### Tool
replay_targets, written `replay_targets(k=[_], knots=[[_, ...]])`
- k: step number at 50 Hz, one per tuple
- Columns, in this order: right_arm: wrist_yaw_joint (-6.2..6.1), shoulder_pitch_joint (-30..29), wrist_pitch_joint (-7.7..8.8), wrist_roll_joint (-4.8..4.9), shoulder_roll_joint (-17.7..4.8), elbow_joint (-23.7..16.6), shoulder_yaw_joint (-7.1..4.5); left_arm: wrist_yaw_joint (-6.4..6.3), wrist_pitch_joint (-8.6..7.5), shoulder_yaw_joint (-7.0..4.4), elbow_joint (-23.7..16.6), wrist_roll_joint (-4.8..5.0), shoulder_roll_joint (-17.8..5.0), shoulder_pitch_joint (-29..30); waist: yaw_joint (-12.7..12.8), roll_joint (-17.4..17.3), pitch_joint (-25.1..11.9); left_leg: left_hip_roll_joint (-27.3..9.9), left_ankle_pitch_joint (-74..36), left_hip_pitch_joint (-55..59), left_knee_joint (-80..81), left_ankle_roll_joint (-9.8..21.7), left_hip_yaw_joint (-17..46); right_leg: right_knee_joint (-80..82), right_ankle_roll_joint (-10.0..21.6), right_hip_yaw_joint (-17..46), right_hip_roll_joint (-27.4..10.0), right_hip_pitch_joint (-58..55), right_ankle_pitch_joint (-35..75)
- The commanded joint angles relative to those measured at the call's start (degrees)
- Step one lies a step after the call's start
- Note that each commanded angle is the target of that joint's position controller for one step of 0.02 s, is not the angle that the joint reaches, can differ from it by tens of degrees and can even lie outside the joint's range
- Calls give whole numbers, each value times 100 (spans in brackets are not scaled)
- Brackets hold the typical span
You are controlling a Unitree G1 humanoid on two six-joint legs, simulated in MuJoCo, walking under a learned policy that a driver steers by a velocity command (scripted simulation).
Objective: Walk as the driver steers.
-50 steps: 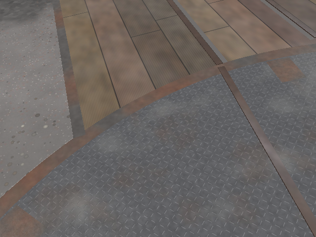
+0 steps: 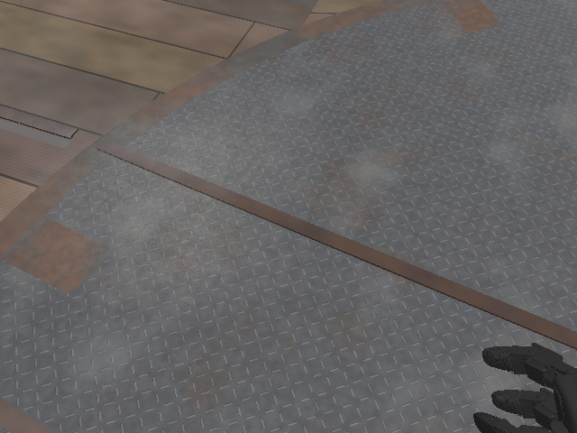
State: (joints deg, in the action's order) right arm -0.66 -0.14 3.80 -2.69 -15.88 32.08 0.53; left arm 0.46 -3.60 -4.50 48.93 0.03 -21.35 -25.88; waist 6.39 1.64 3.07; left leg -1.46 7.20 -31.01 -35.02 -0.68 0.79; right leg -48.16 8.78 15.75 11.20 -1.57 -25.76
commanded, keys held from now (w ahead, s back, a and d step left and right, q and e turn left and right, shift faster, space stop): w+e+shift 0.44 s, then shift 0.56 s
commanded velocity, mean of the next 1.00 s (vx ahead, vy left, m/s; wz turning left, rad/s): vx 0.65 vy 0.00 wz -0.65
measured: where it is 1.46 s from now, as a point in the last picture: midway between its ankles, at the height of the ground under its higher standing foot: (445, 294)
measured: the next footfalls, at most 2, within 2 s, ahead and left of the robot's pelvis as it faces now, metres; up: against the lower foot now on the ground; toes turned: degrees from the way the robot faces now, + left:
right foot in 0.42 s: +0.55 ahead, -0.14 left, +0.00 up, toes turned -26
left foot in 0.80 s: +0.94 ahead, -0.23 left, +0.00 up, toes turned -40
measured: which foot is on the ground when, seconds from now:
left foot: down 0.00-0.42, up 0.44-0.78, down 0.80-1.00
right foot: up 0.00-0.40, down 0.42-0.82, up 0.84-1.00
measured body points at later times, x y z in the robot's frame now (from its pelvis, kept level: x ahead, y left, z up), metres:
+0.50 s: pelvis +0.45 -0.09 -0.01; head +0.49 -0.10 +0.44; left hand +0.73 +0.08 -0.11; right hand +0.37 -0.34 -0.13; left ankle +0.33 +0.15 -0.56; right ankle +0.51 -0.12 -0.71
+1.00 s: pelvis +0.76 -0.20 +0.02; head +0.78 -0.24 +0.46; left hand +1.02 -0.05 -0.09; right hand +0.74 -0.48 -0.10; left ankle +0.91 -0.21 -0.71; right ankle +0.65 -0.29 -0.63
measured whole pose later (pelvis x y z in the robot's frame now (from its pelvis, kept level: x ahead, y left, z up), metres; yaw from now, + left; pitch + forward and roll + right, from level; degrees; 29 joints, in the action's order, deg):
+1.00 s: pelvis +0.76 -0.20 +0.02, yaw -39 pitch +0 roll +1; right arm 0.6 7.8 2.9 -1.6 -13.0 40.0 -0.6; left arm -2.0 2.0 -2.7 44.4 0.5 -15.4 -10.9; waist -0.4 -1.3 5.0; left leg 4.2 2.7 -24.8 -26.9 3.8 -1.7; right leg -66.9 -3.3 6.8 1.0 28.8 -27.7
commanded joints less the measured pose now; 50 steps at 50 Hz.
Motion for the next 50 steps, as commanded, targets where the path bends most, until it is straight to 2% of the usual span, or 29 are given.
replay_targets(k=[1,3,9,10,11,14,17,19,20,21,22,23,25,27,28,29,30,33,36,39,40,41,42,43,44,45,46,47,50], knots=[[-64,2408,-83,-75,-1398,335,-670,-49,-116,104,-897,-132,-427,914,-1412,-1613,-1710,-2234,3082,4972,1749,688,4085,-3303,-116,-703,-680,4262,376],[-53,1793,-71,-58,-736,403,-535,84,51,91,-814,-212,-435,1196,-1091,-609,-814,-1983,3069,3646,2023,891,3058,-3147,-165,-928,-1147,4328,1006],[118,2051,263,152,-446,1194,-406,438,360,320,-1544,-253,249,2223,-596,-505,185,-1629,103,2408,2617,464,141,-2421,-255,-1100,-1687,4693,1597],[137,2242,239,172,-183,1333,-349,418,338,342,-1507,-243,336,2352,-605,-202,246,-1017,-1331,2469,2376,184,-866,-2350,-174,-1459,-1430,4638,1784],[122,1972,321,88,-748,1190,-438,487,341,438,-1879,-177,427,2500,-402,-1053,255,-1623,-819,2097,2713,417,-589,-1482,-222,-1320,-1759,4454,2018],[88,2159,343,97,-739,1400,-459,597,336,388,-1849,-199,117,3201,-619,-246,721,-1070,-1887,2321,3095,275,-1586,-187,-63,-2221,-1394,3937,2613],[-14,2614,200,139,-1246,1477,-536,531,270,346,-1667,-190,55,2847,-331,-561,148,-1187,-5910,3284,1979,194,-1828,390,239,-2745,-686,2896,2258],[-63,2252,5,118,-1590,1334,-620,381,244,144,-1167,-153,-336,1083,608,-872,-800,-1429,-7037,3143,-311,252,-1679,420,457,-2530,-391,1084,1676],[-47,1969,-61,88,-1536,1202,-610,254,240,-40,-727,-145,-602,-197,1087,-737,-1316,-1402,-6113,2242,-2089,241,-1560,890,637,-2097,-384,-556,1549],[38,1877,-89,56,-1219,1151,-590,79,333,-280,-656,60,-933,5,742,313,-1143,-368,-541,715,-4251,55,-1471,1270,703,-1134,-779,-1471,984],[99,2406,3,74,-700,526,-425,73,440,-336,-1020,-190,-1605,791,-306,1209,-1525,184,2218,-1367,-6082,-228,-925,1904,1584,1963,-2215,-2410,1171],[64,1909,130,130,-983,279,-422,25,450,-352,-1134,-195,-1458,298,142,173,-2130,78,1874,-1761,-6176,-174,149,2661,1907,2909,-2552,-2607,1631],[16,1740,188,154,-836,341,-305,-126,269,-222,-822,-136,-854,635,-474,-553,-505,-468,1470,-1510,-4908,-188,182,3116,1514,1999,-2437,-536,3027],[4,1966,-32,-48,-812,610,-298,-163,77,-46,-835,-50,-424,1124,-948,-900,-8,-731,1589,-397,-4204,-251,77,2886,1101,657,-1933,1054,5784],[51,2146,-149,-41,-693,578,-277,-147,32,-3,-796,-24,-395,1145,-1090,-643,-244,-747,1674,-15,-3690,-324,56,3010,1062,401,-1905,1413,5931],[-58,1556,135,274,-868,455,-435,-97,-142,-34,-1015,326,-121,1485,-937,-1148,-311,-748,1493,-255,-3489,-363,344,3001,1002,630,-1821,1334,5456],[-68,1292,234,269,-614,239,-341,-119,-164,-49,-916,335,-336,1554,-1002,-996,-436,-735,1243,-332,-2862,-425,260,2978,1014,504,-1853,1422,5469],[28,373,446,152,-75,9,-145,-331,13,-44,-656,205,-192,1093,-517,-527,-395,-116,-796,388,-636,-328,-424,2766,365,-679,-874,1991,5534],[190,-181,485,214,-163,-161,-216,-381,128,7,-227,131,-47,87,-61,-25,-510,564,-2448,1081,497,-123,-534,2656,-90,-459,-901,1632,4691],[186,425,448,152,-581,-99,-401,-410,156,-32,-214,87,-93,301,-701,507,-726,683,-2255,1635,900,179,-374,1485,-479,-151,-1049,922,5297],[179,1260,474,120,-654,125,-453,-396,165,-52,-355,68,-153,730,-1263,542,-1019,443,-2962,2462,1205,302,-317,446,-703,-282,-919,1062,5261],[166,2238,485,18,-967,366,-482,-327,162,29,-580,-95,92,784,-1559,-299,-1923,-887,-5739,4227,436,897,763,-1842,-1038,-488,-535,2046,2422],[197,2366,410,-123,-665,402,-344,-210,181,125,-292,-27,378,-581,-1096,-1472,-3169,-2668,-7293,5709,-4,2226,2930,-3752,-1330,49,99,3086,-1821],[175,2209,269,38,-635,295,-385,-103,185,33,-196,13,-212,-714,-1229,-881,-3478,-2501,-6609,5461,283,2276,3181,-4085,-1257,562,-187,3126,-1559],[145,1371,177,204,-754,297,-462,-83,307,8,-350,337,-238,-263,-848,-851,-2777,-2626,-2695,4922,811,2369,3544,-4339,-1228,208,-537,4082,-953],[50,908,61,211,-335,116,-340,-163,441,17,-516,133,-352,696,-1034,29,-1651,-1983,-1230,3259,1449,1975,2901,-3775,-1252,-532,-851,3888,-489],[28,806,30,138,-197,202,-203,-223,568,-30,-671,20,-357,1203,-916,79,-850,-1465,-1147,1903,1719,1657,2187,-3350,-1202,-786,-903,3524,-266],[61,461,-26,101,-271,245,-197,-239,652,9,-596,63,11,652,-359,-218,-629,-1220,-270,1281,1904,1538,1956,-2784,-1223,-799,-1095,3130,-171],[153,419,-21,103,-319,395,-280,-303,557,172,-497,22,510,538,-376,-665,-710,-651,-1880,633,1921,1387,888,-691,-1287,-1247,-1173,2164,-68]])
